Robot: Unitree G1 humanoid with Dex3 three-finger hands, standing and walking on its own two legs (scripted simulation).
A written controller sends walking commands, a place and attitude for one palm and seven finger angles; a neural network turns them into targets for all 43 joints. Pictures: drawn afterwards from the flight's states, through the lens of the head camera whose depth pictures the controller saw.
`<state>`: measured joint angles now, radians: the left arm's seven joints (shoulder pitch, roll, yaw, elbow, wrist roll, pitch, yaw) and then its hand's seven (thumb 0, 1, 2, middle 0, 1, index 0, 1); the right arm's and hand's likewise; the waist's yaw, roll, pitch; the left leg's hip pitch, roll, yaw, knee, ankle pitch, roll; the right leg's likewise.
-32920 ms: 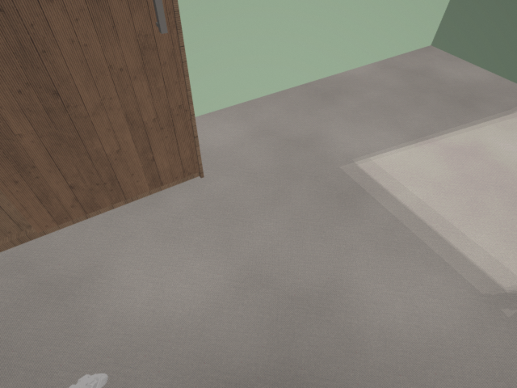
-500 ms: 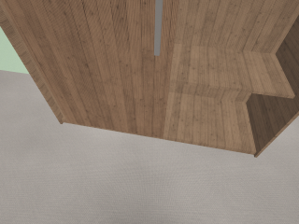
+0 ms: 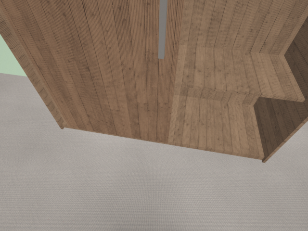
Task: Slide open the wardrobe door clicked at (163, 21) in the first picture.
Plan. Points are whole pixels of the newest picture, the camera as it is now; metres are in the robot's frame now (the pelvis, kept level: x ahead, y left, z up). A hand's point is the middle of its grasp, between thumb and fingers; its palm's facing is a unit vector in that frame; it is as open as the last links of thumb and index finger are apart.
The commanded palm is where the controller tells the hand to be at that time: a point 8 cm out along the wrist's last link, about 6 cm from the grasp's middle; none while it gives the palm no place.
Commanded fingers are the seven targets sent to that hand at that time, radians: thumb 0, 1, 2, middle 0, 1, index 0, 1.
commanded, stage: look to check the result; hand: right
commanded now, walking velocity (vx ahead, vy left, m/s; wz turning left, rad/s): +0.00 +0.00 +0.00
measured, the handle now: (163, 22) +0.79 +0.01 +0.17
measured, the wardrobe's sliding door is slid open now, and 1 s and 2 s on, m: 0.70 0.70 0.70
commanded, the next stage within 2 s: stand and wait in 0.10 s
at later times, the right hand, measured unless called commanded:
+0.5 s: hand out of the picture +0.01 -0.17 -0.18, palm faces +0.01 +0.98 -0.18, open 7.4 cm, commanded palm none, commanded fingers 0.00 -0.90 -0.90 0.20 0.30 0.20 0.30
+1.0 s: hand out of the picture +0.01 -0.16 -0.18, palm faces +0.01 +0.99 -0.16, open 7.4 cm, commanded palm none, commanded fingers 0.00 -0.90 -0.90 0.20 0.30 0.20 0.30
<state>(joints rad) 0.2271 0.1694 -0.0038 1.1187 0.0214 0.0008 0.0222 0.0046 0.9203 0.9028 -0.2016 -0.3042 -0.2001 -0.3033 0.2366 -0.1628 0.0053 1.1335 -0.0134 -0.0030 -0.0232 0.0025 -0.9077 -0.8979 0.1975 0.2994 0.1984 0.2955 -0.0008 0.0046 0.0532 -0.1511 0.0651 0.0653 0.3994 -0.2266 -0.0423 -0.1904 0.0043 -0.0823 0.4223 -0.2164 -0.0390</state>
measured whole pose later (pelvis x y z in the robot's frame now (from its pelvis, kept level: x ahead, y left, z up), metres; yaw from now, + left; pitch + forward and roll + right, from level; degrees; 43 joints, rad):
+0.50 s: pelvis +0.01 +0.00 +0.00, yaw +0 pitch -1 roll +0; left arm 0.24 0.16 -0.01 1.14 0.02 0.00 0.03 0.00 0.92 0.90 -0.20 -0.30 -0.20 -0.30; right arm 0.25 -0.17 0.01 1.14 -0.01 -0.01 -0.02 0.00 -0.91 -0.90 0.20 0.30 0.20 0.30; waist 0.00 0.01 0.05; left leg -0.12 0.06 0.07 0.38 -0.23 -0.04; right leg -0.16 0.00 -0.08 0.40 -0.22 -0.03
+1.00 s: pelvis +0.01 +0.00 +0.00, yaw +0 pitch -1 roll +0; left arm 0.25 0.15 -0.01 1.14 0.02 0.00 0.03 0.00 0.92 0.90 -0.20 -0.30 -0.20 -0.30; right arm 0.25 -0.16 0.01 1.15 -0.01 -0.01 -0.02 0.00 -0.91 -0.90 0.20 0.30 0.20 0.30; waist 0.00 0.02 0.05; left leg -0.11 0.06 0.07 0.37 -0.23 -0.04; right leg -0.16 0.00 -0.08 0.40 -0.22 -0.03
